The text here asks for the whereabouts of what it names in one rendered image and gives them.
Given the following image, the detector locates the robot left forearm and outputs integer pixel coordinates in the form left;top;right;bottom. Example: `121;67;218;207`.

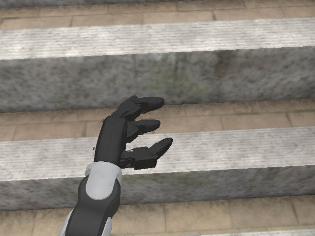
58;161;122;236

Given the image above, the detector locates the left robot hand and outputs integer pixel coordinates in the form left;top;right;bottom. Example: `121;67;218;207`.
93;95;173;170

